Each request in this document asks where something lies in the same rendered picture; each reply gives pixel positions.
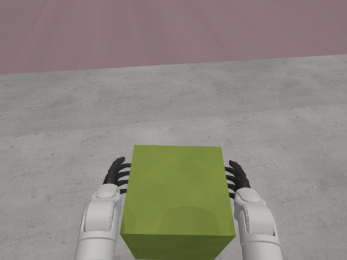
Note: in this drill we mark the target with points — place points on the left robot hand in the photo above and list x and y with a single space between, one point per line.
113 175

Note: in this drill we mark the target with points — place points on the right robot forearm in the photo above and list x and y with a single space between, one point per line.
257 228

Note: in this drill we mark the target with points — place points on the left robot forearm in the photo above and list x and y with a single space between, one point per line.
99 225

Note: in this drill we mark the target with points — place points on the right robot hand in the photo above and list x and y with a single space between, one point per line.
239 178

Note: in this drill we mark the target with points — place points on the carton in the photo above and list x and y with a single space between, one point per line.
177 204

